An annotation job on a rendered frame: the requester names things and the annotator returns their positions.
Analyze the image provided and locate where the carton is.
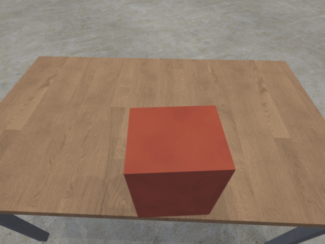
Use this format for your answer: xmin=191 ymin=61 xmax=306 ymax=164
xmin=124 ymin=105 xmax=236 ymax=218

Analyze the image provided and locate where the table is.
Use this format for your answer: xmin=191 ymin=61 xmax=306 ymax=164
xmin=0 ymin=56 xmax=325 ymax=244

